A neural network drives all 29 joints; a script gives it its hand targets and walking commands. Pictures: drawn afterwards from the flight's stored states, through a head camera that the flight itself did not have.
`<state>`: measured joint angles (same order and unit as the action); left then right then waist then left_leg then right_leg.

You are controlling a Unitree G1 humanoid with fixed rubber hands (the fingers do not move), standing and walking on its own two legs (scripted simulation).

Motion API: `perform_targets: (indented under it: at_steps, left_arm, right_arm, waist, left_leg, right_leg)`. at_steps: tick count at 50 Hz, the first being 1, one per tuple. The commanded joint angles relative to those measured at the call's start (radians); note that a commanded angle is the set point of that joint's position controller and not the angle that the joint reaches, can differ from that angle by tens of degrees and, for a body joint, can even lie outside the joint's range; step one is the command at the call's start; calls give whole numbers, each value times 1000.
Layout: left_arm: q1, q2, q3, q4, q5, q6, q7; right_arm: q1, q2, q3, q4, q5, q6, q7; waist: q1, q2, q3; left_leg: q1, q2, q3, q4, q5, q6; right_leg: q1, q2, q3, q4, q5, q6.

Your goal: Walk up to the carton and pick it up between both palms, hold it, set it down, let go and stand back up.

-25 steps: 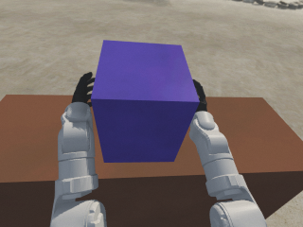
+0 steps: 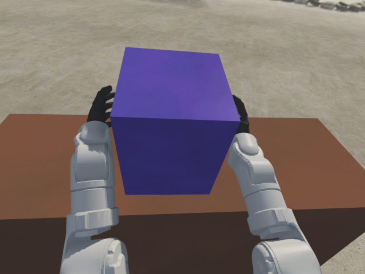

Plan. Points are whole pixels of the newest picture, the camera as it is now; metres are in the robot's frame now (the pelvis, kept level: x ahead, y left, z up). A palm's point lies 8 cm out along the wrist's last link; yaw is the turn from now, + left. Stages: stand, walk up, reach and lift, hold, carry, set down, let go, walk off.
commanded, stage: hold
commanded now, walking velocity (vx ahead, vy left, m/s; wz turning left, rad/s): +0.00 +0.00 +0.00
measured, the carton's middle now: (170, 126) +0.40 +0.01 +0.17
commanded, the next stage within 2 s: set down in 1.94 s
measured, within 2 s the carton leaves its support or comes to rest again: neither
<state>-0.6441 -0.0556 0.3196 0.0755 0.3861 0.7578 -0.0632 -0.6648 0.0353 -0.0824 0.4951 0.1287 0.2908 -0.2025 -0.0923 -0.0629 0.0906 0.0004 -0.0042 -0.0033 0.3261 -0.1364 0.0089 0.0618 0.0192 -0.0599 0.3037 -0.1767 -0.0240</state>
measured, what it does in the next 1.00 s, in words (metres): stands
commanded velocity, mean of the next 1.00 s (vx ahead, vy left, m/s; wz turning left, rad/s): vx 0.00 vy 0.00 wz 0.00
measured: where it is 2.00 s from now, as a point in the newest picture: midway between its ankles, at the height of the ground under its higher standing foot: outside the picture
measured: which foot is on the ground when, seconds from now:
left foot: down 0.00-1.00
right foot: down 0.00-1.00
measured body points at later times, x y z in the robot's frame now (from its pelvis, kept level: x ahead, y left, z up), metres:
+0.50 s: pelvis +0.00 +0.00 +0.00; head -0.04 +0.03 +0.45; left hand +0.38 +0.15 +0.20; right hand +0.37 -0.14 +0.18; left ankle +0.04 +0.11 -0.75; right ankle +0.01 -0.10 -0.75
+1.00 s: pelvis +0.00 +0.00 +0.00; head -0.04 +0.02 +0.45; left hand +0.38 +0.15 +0.20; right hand +0.37 -0.14 +0.18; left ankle +0.04 +0.11 -0.75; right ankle +0.01 -0.10 -0.75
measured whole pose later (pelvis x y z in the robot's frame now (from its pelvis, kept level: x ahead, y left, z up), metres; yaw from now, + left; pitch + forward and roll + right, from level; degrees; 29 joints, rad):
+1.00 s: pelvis +0.00 +0.00 +0.00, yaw +0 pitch -11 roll +0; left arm -0.62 -0.06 0.31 0.05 0.38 0.76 -0.06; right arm -0.64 0.03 -0.07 0.47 0.14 0.29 -0.21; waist -0.09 -0.06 0.09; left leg 0.00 0.00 0.00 0.33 -0.14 0.01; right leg 0.06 0.02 -0.06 0.30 -0.18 -0.03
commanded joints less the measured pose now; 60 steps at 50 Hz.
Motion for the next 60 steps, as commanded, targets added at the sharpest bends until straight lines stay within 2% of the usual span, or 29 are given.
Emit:
perform_targets:
  at_steps: [1, 3, 5, 9, 15, 20, 23, 24, 25, 26, 28, 30, 31, 32, 34, 40, 43, 45, 48, 53, 55, 57, 58, 60]
  left_arm:
    - [-554, -468, -470, -94, -169, -55, -127]
    - [-540, -473, -473, -109, -175, -55, -124]
    - [-530, -455, -457, -76, -163, -49, -128]
    - [-537, -469, -479, -112, -179, -55, -125]
    - [-547, -468, -487, -101, -176, -51, -122]
    - [-557, -476, -498, -111, -181, -58, -118]
    - [-539, -470, -476, -85, -170, -51, -121]
    - [-541, -470, -467, -95, -163, -50, -121]
    - [-532, -461, -457, -71, -158, -45, -124]
    - [-526, -463, -455, -69, -159, -44, -127]
    - [-536, -455, -454, -79, -163, -47, -124]
    - [-547, -456, -460, -79, -165, -51, -123]
    - [-564, -474, -477, -114, -175, -58, -119]
    - [-555, -471, -463, -87, -165, -55, -120]
    - [-563, -464, -470, -81, -170, -55, -121]
    - [-527, -459, -456, -79, -165, -48, -126]
    - [-544, -463, -473, -94, -173, -51, -128]
    - [-547, -457, -459, -63, -165, -52, -129]
    - [-543, -474, -488, -108, -178, -56, -123]
    - [-543, -466, -481, -94, -174, -52, -122]
    - [-549, -466, -475, -93, -177, -52, -123]
    - [-552, -472, -484, -112, -175, -54, -121]
    - [-551, -465, -485, -110, -178, -53, -121]
    - [-534, -474, -476, -98, -171, -52, -122]
  right_arm:
    - [-736, 455, 376, -309, 69, -63, 105]
    - [-726, 455, 395, -334, 80, -61, 101]
    - [-714, 438, 383, -307, 71, -53, 98]
    - [-726, 452, 401, -351, 81, -59, 100]
    - [-711, 442, 382, -318, 68, -56, 105]
    - [-722, 444, 381, -319, 68, -65, 108]
    - [-704, 432, 370, -295, 63, -60, 107]
    - [-714, 437, 379, -305, 66, -61, 108]
    - [-707, 435, 370, -290, 62, -56, 108]
    - [-711, 438, 382, -302, 63, -57, 108]
    - [-729, 440, 380, -313, 71, -63, 108]
    - [-742, 451, 383, -314, 66, -65, 108]
    - [-749, 450, 388, -337, 67, -71, 110]
    - [-733, 449, 380, -301, 65, -63, 109]
    - [-719, 446, 369, -291, 60, -62, 107]
    - [-714, 444, 387, -316, 72, -59, 98]
    - [-728, 450, 388, -330, 70, -60, 97]
    - [-719, 444, 375, -302, 60, -53, 100]
    - [-726, 453, 393, -334, 76, -63, 103]
    - [-717, 449, 382, -312, 72, -55, 102]
    - [-716, 453, 382, -306, 69, -55, 104]
    - [-719, 451, 391, -323, 74, -58, 103]
    - [-717, 449, 388, -322, 74, -57, 103]
    - [-716, 448, 394, -321, 72, -57, 102]
  waist:
    - [-4, 85, -407]
    - [-5, 79, -421]
    - [-11, 69, -378]
    - [-3, 76, -406]
    - [-15, 94, -374]
    - [-15, 106, -401]
    - [-19, 94, -371]
    - [-4, 82, -377]
    - [-11, 83, -356]
    - [-2, 76, -357]
    - [-4, 78, -385]
    - [4, 56, -383]
    - [6, 79, -430]
    - [6, 82, -390]
    - [-16, 83, -381]
    - [-5, 70, -382]
    - [-10, 75, -389]
    - [-10, 72, -356]
    - [-7, 89, -407]
    - [-15, 83, -380]
    - [-6, 78, -384]
    - [-5, 87, -412]
    - [-15, 87, -406]
    - [-8, 73, -397]
  left_leg:
    - [143, -15, 46, -23, 179, 2]
    - [152, -17, 44, -12, 215, -2]
    - [140, -19, 49, -17, 181, -1]
    - [141, -20, 44, -16, 177, 0]
    - [138, -11, 45, -22, 163, -8]
    - [146, -14, 47, -15, 180, -8]
    - [141, -14, 48, -20, 170, -7]
    - [136, -10, 48, -24, 164, -1]
    - [131, -14, 53, -28, 150, -1]
    - [126, -14, 52, -31, 140, 2]
    - [131, -15, 53, -27, 152, 2]
    - [128, -14, 51, -30, 141, 9]
    - [142, -13, 49, -23, 153, 7]
    - [135, -12, 49, -25, 153, 5]
    - [134, -15, 49, -24, 149, 3]
    - [138, -20, 52, -19, 179, 0]
    - [130, -18, 49, -25, 143, 7]
    - [116, -18, 55, -34, 119, 5]
    - [141, -17, 47, -18, 181, -2]
    - [129, -14, 48, -22, 156, 0]
    - [128, -18, 47, -24, 149, 2]
    - [141, -16, 46, -18, 170, -3]
    - [143, -18, 47, -19, 175, 0]
    - [151, -16, 48, -19, 180, -3]
  right_leg:
    - [5, 15, -45, -45, 193, 72]
    - [16, 17, -51, -42, 244, 75]
    - [6, 15, -46, -47, 210, 78]
    - [3, 17, -47, -40, 206, 76]
    - [-25, 18, -49, -48, 141, 65]
    - [-16, 14, -48, -43, 165, 64]
    - [-17, 13, -50, -47, 160, 68]
    - [-11, 16, -48, -48, 163, 67]
    - [-12, 14, -48, -50, 157, 70]
    - [-9, 12, -46, -50, 155, 70]
    - [-3, 15, -43, -45, 162, 70]
    - [-11, 13, -42, -46, 155, 72]
    - [-3, 14, -42, -41, 171, 70]
    - [-12, 15, -42, -49, 159, 68]
    - [-14, 12, -43, -48, 165, 70]
    - [10, 14, -51, -44, 212, 78]
    - [-2, 9, -43, -46, 187, 75]
    - [-9, 9, -46, -52, 146, 74]
    - [-2, 13, -49, -40, 195, 72]
    - [-13, 11, -46, -47, 166, 70]
    - [-10, 9, -44, -45, 173, 75]
    - [-6, 13, -47, -41, 190, 72]
    - [-7, 11, -46, -43, 196, 74]
    - [-6, 14, -49, -43, 201, 74]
